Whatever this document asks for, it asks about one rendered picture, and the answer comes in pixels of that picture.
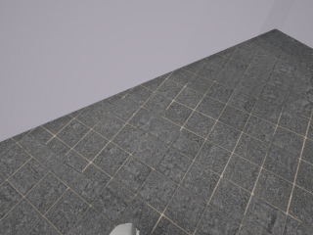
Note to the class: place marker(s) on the robot left thigh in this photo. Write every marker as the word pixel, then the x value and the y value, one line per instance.
pixel 125 229

